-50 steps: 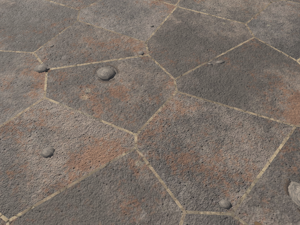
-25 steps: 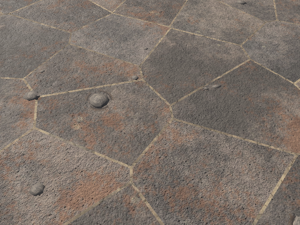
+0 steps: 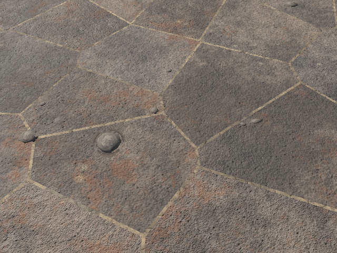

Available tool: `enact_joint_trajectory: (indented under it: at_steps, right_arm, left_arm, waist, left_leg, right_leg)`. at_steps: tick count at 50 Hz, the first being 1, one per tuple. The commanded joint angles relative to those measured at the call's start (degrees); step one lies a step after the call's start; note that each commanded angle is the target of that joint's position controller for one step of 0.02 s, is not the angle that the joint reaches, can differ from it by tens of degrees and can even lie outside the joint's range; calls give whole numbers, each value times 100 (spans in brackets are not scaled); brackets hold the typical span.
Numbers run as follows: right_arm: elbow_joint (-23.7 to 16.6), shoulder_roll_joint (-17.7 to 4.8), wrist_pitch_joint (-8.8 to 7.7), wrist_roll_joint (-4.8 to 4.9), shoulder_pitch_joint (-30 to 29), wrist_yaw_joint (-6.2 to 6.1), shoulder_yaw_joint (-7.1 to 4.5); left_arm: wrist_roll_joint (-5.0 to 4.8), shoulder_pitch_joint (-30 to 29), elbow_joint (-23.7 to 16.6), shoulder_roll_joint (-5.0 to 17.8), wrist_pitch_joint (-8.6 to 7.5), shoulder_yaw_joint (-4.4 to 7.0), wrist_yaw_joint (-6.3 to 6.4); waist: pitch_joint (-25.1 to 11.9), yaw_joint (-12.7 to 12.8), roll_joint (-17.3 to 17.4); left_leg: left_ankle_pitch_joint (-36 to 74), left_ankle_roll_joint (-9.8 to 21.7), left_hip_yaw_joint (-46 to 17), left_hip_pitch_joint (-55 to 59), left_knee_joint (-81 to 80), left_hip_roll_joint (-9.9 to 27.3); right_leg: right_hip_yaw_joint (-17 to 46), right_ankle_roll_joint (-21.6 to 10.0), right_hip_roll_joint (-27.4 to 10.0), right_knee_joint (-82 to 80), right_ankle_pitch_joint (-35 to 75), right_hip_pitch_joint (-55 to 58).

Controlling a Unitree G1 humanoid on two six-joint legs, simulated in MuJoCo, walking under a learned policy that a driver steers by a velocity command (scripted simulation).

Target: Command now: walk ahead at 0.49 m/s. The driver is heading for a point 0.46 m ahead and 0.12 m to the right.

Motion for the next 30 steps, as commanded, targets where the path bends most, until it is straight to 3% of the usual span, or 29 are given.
enact_joint_trajectory:
  at_steps: [1,4,9,13,16,17,18,19,20,21,22,23,24,25,27,30]
  right_arm:
    - [-209,-304,85,-44,263,-37,-102]
    - [-432,-334,80,-117,-399,-28,-124]
    - [-687,-171,-1,-74,-1339,88,-37]
    - [-969,-171,-66,-41,-2023,221,24]
    - [-1072,-350,-150,-20,-1986,300,-4]
    - [-1023,-473,-175,-17,-1737,299,-49]
    - [-879,-646,-198,-22,-1170,277,-141]
    - [-593,-953,-215,-54,-132,222,-288]
    - [-429,-1419,-197,-154,974,146,-400]
    - [-302,-1546,-142,-163,1078,183,-405]
    - [-397,-899,-137,-128,866,175,-242]
    - [-470,-633,-147,-115,404,145,-162]
    - [-515,-512,-165,-138,8,149,-117]
    - [-507,-365,-178,-162,-236,160,-86]
    - [-432,-282,-202,-270,-421,184,-62]
    - [-271,-478,-216,-259,-424,133,-109]
  left_arm:
    - [5,-140,-258,714,-142,117,59]
    - [-14,231,-132,843,-106,136,177]
    - [-79,743,47,884,-44,115,259]
    - [-111,1245,267,876,84,123,268]
    - [-144,1227,270,1012,179,190,308]
    - [-147,1129,232,1078,201,215,310]
    - [-148,988,182,1097,219,218,307]
    - [-105,911,108,938,220,156,296]
    - [27,922,-96,639,204,44,294]
    - [-123,1712,-88,-65,86,-125,252]
    - [-276,1286,-37,686,18,49,266]
    - [-352,781,-197,919,-9,137,280]
    - [-329,585,-216,834,5,144,320]
    - [-257,504,-222,745,50,187,340]
    - [-234,712,-204,447,191,195,337]
    - [-141,596,-360,255,327,174,362]
  waist:
    - [-157,-217,-594]
    - [38,-58,-447]
    - [196,244,-465]
    - [389,445,-401]
    - [294,245,-564]
    - [131,81,-671]
    - [-220,-253,-735]
    - [-931,-712,-691]
    - [-1971,-1022,45]
    - [-2711,-555,1663]
    - [-2173,-743,934]
    - [-1324,-684,667]
    - [-900,-501,225]
    - [-566,-357,177]
    - [-340,-66,320]
    - [-177,138,196]
  left_leg:
    - [548,-65,-250,-597,-432,417]
    - [1430,-242,-229,-1196,-1425,402]
    - [2488,-286,70,-976,-2869,124]
    - [2140,-237,81,-1186,-3463,-21]
    - [1576,-128,35,-791,-3829,-166]
    - [1375,-72,118,-300,-3872,-290]
    - [1326,43,267,600,-3990,-461]
    - [1476,255,176,2186,-3808,-334]
    - [1397,603,-1145,4055,-3580,902]
    - [261,1381,-3650,5575,-4361,2040]
    - [-305,1124,-3510,5089,-4697,1784]
    - [-85,842,-2539,4289,-4819,1607]
    - [429,725,-1920,3462,-5014,1407]
    - [752,657,-1391,2846,-5230,1204]
    - [2188,692,-676,2104,-5408,985]
    - [4084,867,61,1760,-5395,952]
  right_leg:
    - [1605,-869,-1544,-1664,-106,259]
    - [1385,-855,-1545,-1779,230,557]
    - [843,-657,-1359,-1790,485,805]
    - [924,-695,-1595,-1432,838,1574]
    - [1178,-621,-1799,-950,1441,1920]
    - [1215,-572,-1791,-693,2010,1899]
    - [1119,-472,-1629,-106,2899,1770]
    - [914,-292,-1284,1033,2991,1174]
    - [618,-65,-773,2911,1119,-107]
    - [706,222,43,4595,-2531,-2099]
    - [1236,182,-310,5165,-2499,-2586]
    - [1085,133,-569,5189,-1943,-2855]
    - [984,155,-832,5016,-1437,-2611]
    - [977,172,-982,4744,-1121,-2404]
    - [960,231,-1028,4503,-984,-1803]
    - [846,380,-911,3747,-775,-1807]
